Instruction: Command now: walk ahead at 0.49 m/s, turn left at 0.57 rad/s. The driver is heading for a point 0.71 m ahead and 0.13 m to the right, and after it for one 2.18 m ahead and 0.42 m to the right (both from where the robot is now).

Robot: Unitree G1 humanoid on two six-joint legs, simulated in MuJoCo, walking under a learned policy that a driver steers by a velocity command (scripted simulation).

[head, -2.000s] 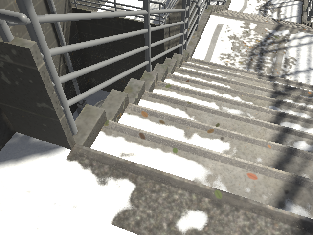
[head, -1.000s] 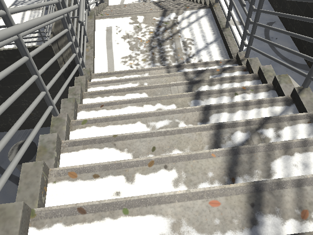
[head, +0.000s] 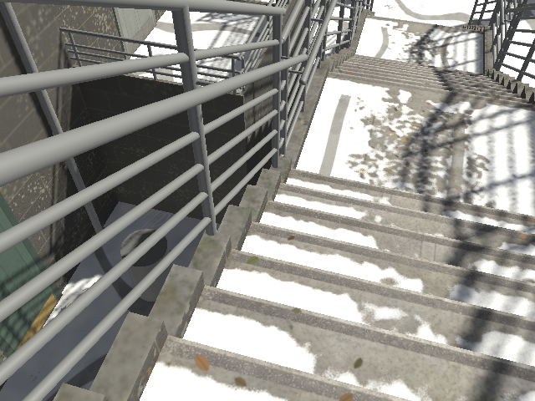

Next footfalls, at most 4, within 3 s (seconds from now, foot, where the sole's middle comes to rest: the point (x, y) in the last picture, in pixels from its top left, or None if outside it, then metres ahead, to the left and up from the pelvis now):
0.24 left None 0.30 0.23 -0.93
0.82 right None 0.57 -0.03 -1.10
1.30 left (282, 340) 0.89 0.05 -1.27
2.14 right None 0.62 -0.14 -1.10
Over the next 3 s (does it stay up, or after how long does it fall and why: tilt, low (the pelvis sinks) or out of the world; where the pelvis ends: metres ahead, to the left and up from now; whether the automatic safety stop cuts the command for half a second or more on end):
stays up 0.58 -0.02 -0.34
